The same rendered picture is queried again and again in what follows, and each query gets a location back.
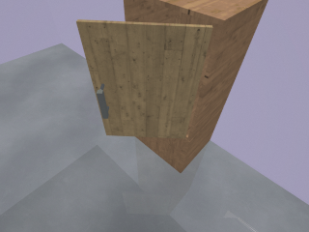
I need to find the cupboard door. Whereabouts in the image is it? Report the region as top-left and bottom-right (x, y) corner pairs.
(76, 19), (213, 139)

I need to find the handle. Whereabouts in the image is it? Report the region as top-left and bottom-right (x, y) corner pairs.
(97, 83), (109, 119)

